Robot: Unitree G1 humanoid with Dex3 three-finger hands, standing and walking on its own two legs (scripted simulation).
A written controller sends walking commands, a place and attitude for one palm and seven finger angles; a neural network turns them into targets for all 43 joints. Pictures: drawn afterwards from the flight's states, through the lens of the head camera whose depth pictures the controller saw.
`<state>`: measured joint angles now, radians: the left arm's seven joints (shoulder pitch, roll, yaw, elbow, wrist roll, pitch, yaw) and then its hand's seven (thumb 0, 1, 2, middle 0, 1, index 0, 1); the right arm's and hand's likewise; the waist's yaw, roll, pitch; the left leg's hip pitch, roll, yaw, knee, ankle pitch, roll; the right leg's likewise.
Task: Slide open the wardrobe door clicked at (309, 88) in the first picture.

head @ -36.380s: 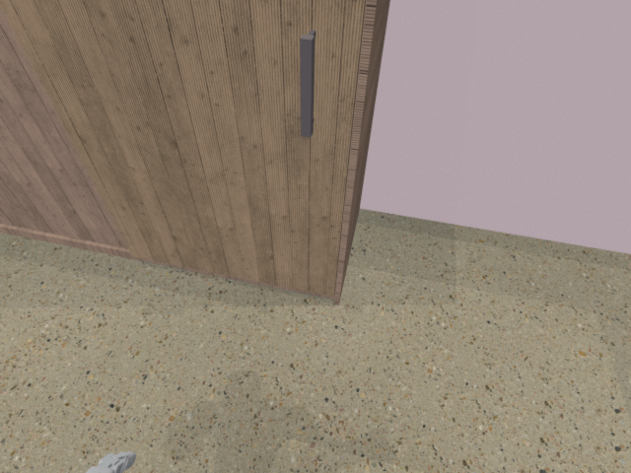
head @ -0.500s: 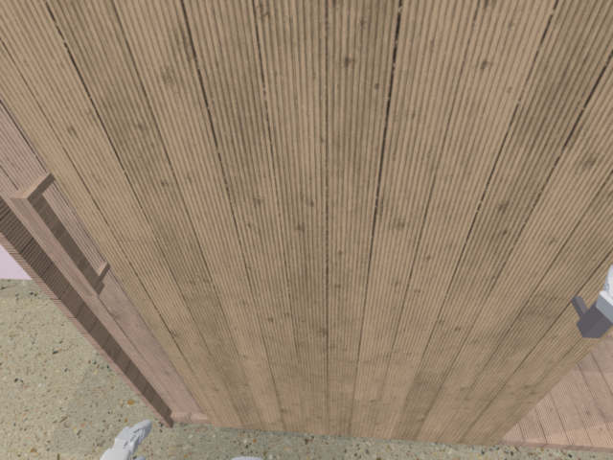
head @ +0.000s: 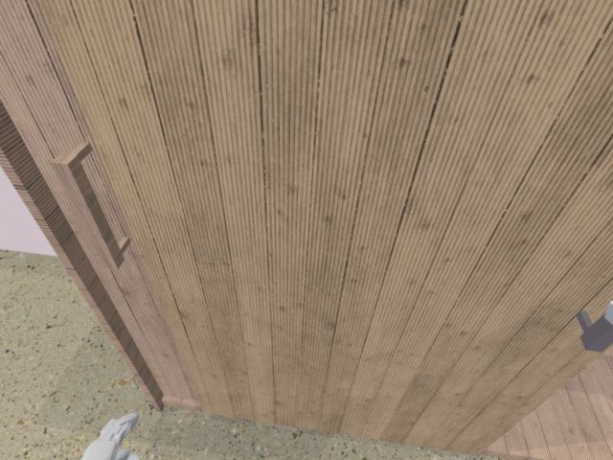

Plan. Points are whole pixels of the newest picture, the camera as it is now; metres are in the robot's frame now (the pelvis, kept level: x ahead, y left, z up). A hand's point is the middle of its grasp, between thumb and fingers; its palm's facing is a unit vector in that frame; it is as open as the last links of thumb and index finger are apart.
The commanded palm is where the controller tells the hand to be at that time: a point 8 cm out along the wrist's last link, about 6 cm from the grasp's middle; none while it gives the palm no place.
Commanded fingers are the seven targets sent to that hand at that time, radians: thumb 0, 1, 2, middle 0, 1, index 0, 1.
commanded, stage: stop walking and hold the door there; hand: right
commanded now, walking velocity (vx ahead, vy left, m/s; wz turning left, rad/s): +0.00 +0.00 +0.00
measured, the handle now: out of the picture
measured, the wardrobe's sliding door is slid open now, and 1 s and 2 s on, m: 0.65 0.65 0.65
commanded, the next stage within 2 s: loosen the grip on the handle in 1.36 s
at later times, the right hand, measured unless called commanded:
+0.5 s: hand out of the picture +0.30 -0.38 +0.10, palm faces +0.54 +0.76 -0.36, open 6.3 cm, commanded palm +0.25 -0.41 +0.08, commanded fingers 0.00 -0.90 -0.90 0.45 1.40 0.45 1.40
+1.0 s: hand out of the picture +0.29 -0.38 +0.10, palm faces +0.39 +0.90 -0.20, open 5.9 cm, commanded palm +0.26 -0.40 +0.08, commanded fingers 0.00 -0.90 -0.90 0.45 1.40 0.45 1.40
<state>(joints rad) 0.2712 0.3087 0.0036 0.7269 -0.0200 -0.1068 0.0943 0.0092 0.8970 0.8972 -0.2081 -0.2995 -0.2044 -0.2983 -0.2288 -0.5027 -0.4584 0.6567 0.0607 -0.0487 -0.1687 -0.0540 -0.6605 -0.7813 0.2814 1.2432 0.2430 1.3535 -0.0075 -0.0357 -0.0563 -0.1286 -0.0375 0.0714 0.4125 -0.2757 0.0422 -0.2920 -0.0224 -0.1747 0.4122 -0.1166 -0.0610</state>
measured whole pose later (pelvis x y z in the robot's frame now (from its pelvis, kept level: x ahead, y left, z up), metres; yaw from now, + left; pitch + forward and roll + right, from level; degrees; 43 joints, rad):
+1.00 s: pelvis -0.10 -0.11 -0.01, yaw -2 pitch +0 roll +1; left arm 0.22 0.20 -0.07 0.69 -0.01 -0.04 0.06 0.01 0.89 0.90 -0.21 -0.30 -0.21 -0.30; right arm -0.52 -0.38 -0.22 0.58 0.07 -0.04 -0.13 -0.04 -0.72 -0.78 0.30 1.31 0.30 1.38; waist -0.01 -0.02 0.10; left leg -0.15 -0.03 0.07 0.46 -0.33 0.04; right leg -0.37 -0.06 -0.12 0.47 -0.11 -0.02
